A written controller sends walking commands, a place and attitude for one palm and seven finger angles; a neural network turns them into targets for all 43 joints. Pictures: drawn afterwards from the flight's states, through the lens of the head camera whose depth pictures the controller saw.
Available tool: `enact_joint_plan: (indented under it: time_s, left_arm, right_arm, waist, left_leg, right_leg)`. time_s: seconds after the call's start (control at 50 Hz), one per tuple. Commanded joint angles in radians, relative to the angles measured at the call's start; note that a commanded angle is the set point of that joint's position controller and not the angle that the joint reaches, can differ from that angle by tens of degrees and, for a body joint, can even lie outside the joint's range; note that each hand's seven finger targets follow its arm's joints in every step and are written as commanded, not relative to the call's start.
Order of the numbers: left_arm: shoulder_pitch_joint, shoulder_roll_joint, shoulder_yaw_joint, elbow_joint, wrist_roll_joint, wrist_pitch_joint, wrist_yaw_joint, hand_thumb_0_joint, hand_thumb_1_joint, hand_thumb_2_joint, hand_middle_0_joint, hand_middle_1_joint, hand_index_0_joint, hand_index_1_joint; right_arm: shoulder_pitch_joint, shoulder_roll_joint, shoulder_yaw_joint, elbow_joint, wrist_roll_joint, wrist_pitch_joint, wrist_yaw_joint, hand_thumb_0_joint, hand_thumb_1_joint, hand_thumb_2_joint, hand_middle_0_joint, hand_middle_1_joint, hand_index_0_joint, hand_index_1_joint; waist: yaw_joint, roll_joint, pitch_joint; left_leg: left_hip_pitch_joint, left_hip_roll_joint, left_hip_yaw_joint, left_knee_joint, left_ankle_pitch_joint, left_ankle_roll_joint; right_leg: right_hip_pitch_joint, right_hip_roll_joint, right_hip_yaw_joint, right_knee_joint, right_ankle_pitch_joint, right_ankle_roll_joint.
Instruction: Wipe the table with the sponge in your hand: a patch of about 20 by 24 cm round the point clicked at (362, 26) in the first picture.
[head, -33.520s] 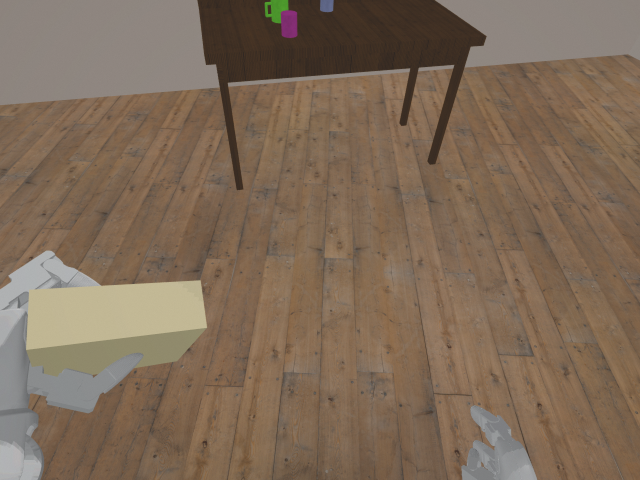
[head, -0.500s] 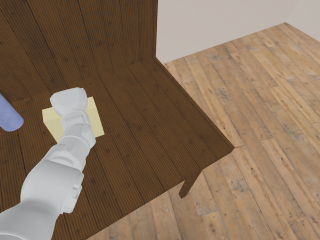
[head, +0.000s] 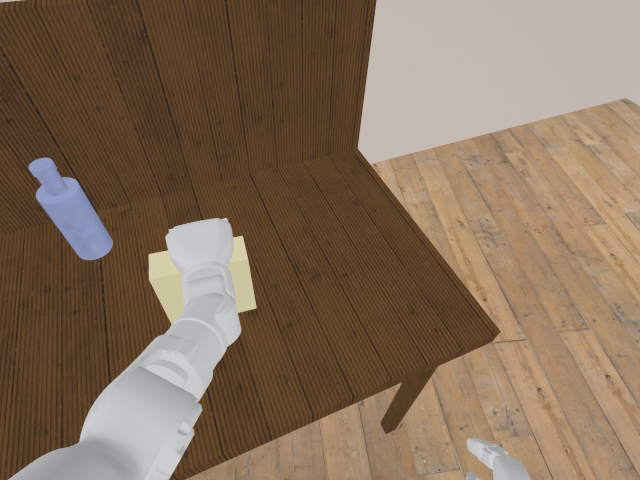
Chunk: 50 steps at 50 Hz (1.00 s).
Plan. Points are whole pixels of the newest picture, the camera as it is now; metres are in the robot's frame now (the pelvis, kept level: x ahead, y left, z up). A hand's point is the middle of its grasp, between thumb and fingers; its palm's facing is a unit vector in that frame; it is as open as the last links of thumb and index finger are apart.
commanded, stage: wipe back along the third lane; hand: left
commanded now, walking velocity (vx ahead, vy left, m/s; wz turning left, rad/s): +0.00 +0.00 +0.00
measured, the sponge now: (209, 291) +0.39 +0.20 -0.05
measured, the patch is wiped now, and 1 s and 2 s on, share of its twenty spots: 1.00 1.00 1.00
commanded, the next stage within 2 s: slide back across to the middle lane in 1.42 s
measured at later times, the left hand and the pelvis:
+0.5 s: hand (221, 300) +0.35 +0.16 +0.01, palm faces -0.07 -0.03 -1.00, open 9.3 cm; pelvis -0.01 -0.02 +0.00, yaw +0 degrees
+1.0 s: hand (234, 325) +0.31 +0.14 +0.00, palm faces -0.07 -0.03 -1.00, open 9.3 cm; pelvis -0.02 -0.04 +0.01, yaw +0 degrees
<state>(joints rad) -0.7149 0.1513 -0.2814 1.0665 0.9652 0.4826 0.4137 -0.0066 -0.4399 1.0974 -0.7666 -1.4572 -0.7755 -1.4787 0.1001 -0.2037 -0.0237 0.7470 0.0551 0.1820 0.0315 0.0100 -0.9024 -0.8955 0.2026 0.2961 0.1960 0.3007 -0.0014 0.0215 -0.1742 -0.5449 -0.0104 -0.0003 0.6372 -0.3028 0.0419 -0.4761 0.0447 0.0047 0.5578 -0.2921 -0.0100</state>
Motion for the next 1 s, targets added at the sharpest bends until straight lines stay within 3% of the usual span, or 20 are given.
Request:
enact_joint_plan:
  time_s: [0.0,0.04,0.1,0.18,0.24,0.34,0.48,0.54,0.56,0.58,0.64,0.66,0.68,0.74,0.76,0.84,0.86,0.92,0.96,0.98]
  left_arm:
    - [-0.264,-0.017,-0.032,-0.115,0.002,0.010,-0.008,0.000,0.100,1.300,-1.200,-1.600,-1.200,-1.600]
    - [-0.250,-0.012,-0.028,-0.107,0.004,0.017,-0.007,0.000,0.100,1.300,-1.200,-1.600,-1.200,-1.600]
    - [-0.182,-0.019,-0.027,-0.143,-0.011,0.018,-0.008,0.000,0.100,1.300,-1.200,-1.600,-1.200,-1.600]
    - [-0.144,0.019,-0.002,-0.166,-0.015,0.027,-0.011,0.000,0.100,1.300,-1.200,-1.600,-1.200,-1.600]
    - [-0.124,-0.018,-0.040,-0.182,-0.012,0.036,-0.015,0.000,0.100,1.300,-1.200,-1.600,-1.200,-1.600]
    - [-0.032,0.005,-0.025,-0.234,-0.019,0.041,-0.023,0.000,0.100,1.300,-1.200,-1.600,-1.200,-1.600]
    - [-0.017,0.015,-0.034,-0.279,-0.025,0.046,-0.033,0.000,0.100,1.300,-1.200,-1.600,-1.200,-1.600]
    - [-0.005,-0.016,-0.069,-0.285,-0.011,0.041,-0.038,0.000,0.100,1.300,-1.200,-1.600,-1.200,-1.600]
    - [0.012,-0.015,-0.054,-0.308,-0.023,0.036,-0.041,0.000,0.100,1.300,-1.200,-1.600,-1.200,-1.600]
    - [0.026,-0.008,-0.061,-0.313,-0.016,0.033,-0.040,0.000,0.100,1.300,-1.200,-1.600,-1.200,-1.600]
    - [-0.002,-0.046,-0.106,-0.314,-0.009,0.028,-0.043,0.000,0.100,1.300,-1.200,-1.600,-1.200,-1.600]
    - [0.014,-0.035,-0.080,-0.324,-0.016,0.024,-0.043,0.000,0.100,1.300,-1.200,-1.600,-1.200,-1.600]
    - [0.028,-0.046,-0.099,-0.327,-0.016,0.023,-0.041,0.000,0.100,1.300,-1.200,-1.600,-1.200,-1.600]
    - [0.041,-0.057,-0.111,-0.333,-0.016,0.024,-0.040,0.000,0.100,1.300,-1.200,-1.600,-1.200,-1.600]
    - [0.038,-0.038,-0.083,-0.339,-0.023,0.023,-0.039,0.000,0.100,1.300,-1.200,-1.600,-1.200,-1.600]
    - [0.070,-0.062,-0.116,-0.356,-0.017,0.029,-0.038,0.000,0.100,1.300,-1.200,-1.600,-1.200,-1.600]
    - [0.083,-0.046,-0.091,-0.363,-0.021,0.030,-0.038,0.000,0.100,1.300,-1.200,-1.600,-1.200,-1.600]
    - [0.115,-0.083,-0.134,-0.396,-0.026,0.034,-0.042,0.000,0.100,1.300,-1.200,-1.600,-1.200,-1.600]
    - [0.158,-0.037,-0.088,-0.414,-0.025,0.038,-0.044,0.000,0.100,1.300,-1.200,-1.600,-1.200,-1.600]
    - [0.150,-0.069,-0.128,-0.420,-0.023,0.044,-0.046,0.000,0.100,1.300,-1.200,-1.600,-1.200,-1.600]
  right_arm:
    - [-0.047,-0.133,-0.040,-0.103,-0.002,-0.015,-0.005,0.000,-0.900,-0.900,0.200,0.300,0.200,0.300]
    - [-0.058,-0.133,-0.039,-0.100,-0.001,-0.009,-0.007,0.000,-0.900,-0.900,0.200,0.300,0.200,0.300]
    - [-0.072,-0.133,-0.039,-0.113,-0.002,-0.008,-0.005,0.000,-0.900,-0.900,0.200,0.300,0.200,0.300]
    - [-0.093,-0.137,-0.034,-0.119,0.003,-0.001,-0.010,0.000,-0.900,-0.900,0.200,0.300,0.200,0.300]
    - [-0.106,-0.132,-0.031,-0.123,0.007,-0.002,-0.009,0.000,-0.900,-0.900,0.200,0.300,0.200,0.300]
    - [-0.127,-0.134,-0.030,-0.140,0.010,-0.004,-0.008,0.000,-0.900,-0.900,0.200,0.300,0.200,0.300]
    - [-0.164,-0.132,-0.024,-0.153,0.020,-0.007,-0.022,0.000,-0.900,-0.900,0.200,0.300,0.200,0.300]
    - [-0.169,-0.128,-0.024,-0.156,0.019,-0.012,-0.020,0.000,-0.900,-0.900,0.200,0.300,0.200,0.300]
    - [-0.180,-0.126,-0.025,-0.165,0.020,-0.015,-0.019,0.000,-0.900,-0.900,0.200,0.300,0.200,0.300]
    - [-0.176,-0.128,-0.024,-0.166,0.019,-0.013,-0.019,0.000,-0.900,-0.900,0.200,0.300,0.200,0.300]
    - [-0.189,-0.124,-0.022,-0.167,0.021,-0.013,-0.019,0.000,-0.900,-0.900,0.200,0.300,0.200,0.300]
    - [-0.197,-0.123,-0.024,-0.169,0.022,-0.016,-0.017,0.000,-0.900,-0.900,0.200,0.300,0.200,0.300]
    - [-0.195,-0.123,-0.023,-0.171,0.021,-0.016,-0.017,0.000,-0.900,-0.900,0.200,0.300,0.200,0.300]
    - [-0.207,-0.121,-0.021,-0.175,0.021,-0.016,-0.015,0.000,-0.900,-0.900,0.200,0.300,0.200,0.300]
    - [-0.214,-0.123,-0.021,-0.174,0.022,-0.017,-0.016,0.000,-0.900,-0.900,0.200,0.300,0.200,0.300]
    - [-0.227,-0.119,-0.019,-0.176,0.021,-0.015,-0.014,0.000,-0.900,-0.900,0.200,0.300,0.200,0.300]
    - [-0.231,-0.123,-0.022,-0.174,0.020,-0.015,-0.012,0.000,-0.900,-0.900,0.200,0.300,0.200,0.300]
    - [-0.237,-0.119,-0.020,-0.185,0.023,-0.014,-0.005,0.000,-0.900,-0.900,0.200,0.300,0.200,0.300]
    - [-0.246,-0.126,-0.023,-0.181,0.021,-0.009,-0.003,0.000,-0.900,-0.900,0.200,0.300,0.200,0.300]
    - [-0.248,-0.120,-0.018,-0.187,0.023,-0.007,-0.002,0.000,-0.900,-0.900,0.200,0.300,0.200,0.300]
  waist:
    - [-0.032,-0.029,-0.257]
    - [-0.030,-0.066,-0.240]
    - [-0.008,-0.066,-0.269]
    - [0.001,-0.093,-0.237]
    - [0.001,-0.089,-0.204]
    - [0.024,-0.097,-0.211]
    - [0.023,-0.105,-0.136]
    - [0.020,-0.099,-0.139]
    - [0.035,-0.092,-0.162]
    - [0.034,-0.073,-0.159]
    - [0.017,-0.102,-0.122]
    - [0.032,-0.085,-0.131]
    - [0.028,-0.087,-0.126]
    - [0.033,-0.109,-0.123]
    - [0.040,-0.116,-0.128]
    - [0.038,-0.118,-0.118]
    - [0.049,-0.126,-0.132]
    - [0.046,-0.136,-0.134]
    - [0.063,-0.139,-0.143]
    - [0.053,-0.114,-0.125]
  left_leg:
    - [0.273,0.031,-0.030,-0.052,0.345,-0.024]
    - [0.259,0.028,-0.029,-0.057,0.325,-0.023]
    - [0.267,0.022,-0.023,-0.055,0.348,-0.019]
    - [0.242,0.015,-0.022,-0.070,0.308,-0.016]
    - [0.238,0.013,-0.018,-0.080,0.280,-0.014]
    - [0.236,0.004,-0.010,-0.085,0.270,-0.010]
    - [0.227,-0.002,-0.013,-0.112,0.181,-0.009]
    - [0.240,-0.003,-0.013,-0.109,0.179,-0.009]
    - [0.243,-0.004,-0.011,-0.113,0.189,-0.008]
    - [0.250,-0.005,-0.011,-0.110,0.187,-0.010]
    - [0.243,-0.004,-0.013,-0.112,0.151,-0.009]
    - [0.245,-0.004,-0.017,-0.116,0.155,-0.009]
    - [0.250,-0.005,-0.014,-0.116,0.149,-0.008]
    - [0.245,-0.007,-0.012,-0.117,0.143,-0.009]
    - [0.242,-0.006,-0.017,-0.120,0.143,-0.009]
    - [0.247,-0.010,-0.010,-0.114,0.146,-0.008]
    - [0.250,-0.010,-0.014,-0.115,0.156,-0.008]
    - [0.256,-0.011,-0.010,-0.109,0.171,-0.006]
    - [0.255,-0.012,-0.017,-0.114,0.181,-0.008]
    - [0.257,-0.014,-0.010,-0.112,0.180,-0.007]
  right_leg:
    - [0.055,0.005,-0.036,-0.036,0.347,-0.061]
    - [0.065,0.002,-0.032,-0.041,0.345,-0.060]
    - [0.108,0.000,-0.027,-0.037,0.389,-0.062]
    - [0.142,-0.005,-0.016,-0.052,0.384,-0.060]
    - [0.132,-0.006,-0.011,-0.061,0.360,-0.061]
    - [0.177,-0.010,0.005,-0.069,0.381,-0.062]
    - [0.156,-0.010,0.015,-0.102,0.256,-0.058]
    - [0.143,-0.010,0.019,-0.100,0.251,-0.063]
    - [0.162,-0.010,0.022,-0.097,0.265,-0.065]
    - [0.159,-0.010,0.019,-0.094,0.256,-0.066]
    - [0.128,-0.009,0.021,-0.104,0.203,-0.063]
    - [0.132,-0.007,0.024,-0.102,0.202,-0.068]
    - [0.133,-0.008,0.020,-0.102,0.195,-0.065]
    - [0.138,-0.010,0.026,-0.106,0.191,-0.064]
    - [0.144,-0.008,0.033,-0.108,0.196,-0.066]
    - [0.150,-0.013,0.038,-0.108,0.205,-0.062]
    - [0.161,-0.011,0.047,-0.109,0.223,-0.066]
    - [0.174,-0.013,0.039,-0.100,0.249,-0.063]
    - [0.190,-0.012,0.055,-0.102,0.267,-0.068]
    - [0.184,-0.015,0.048,-0.097,0.270,-0.066]
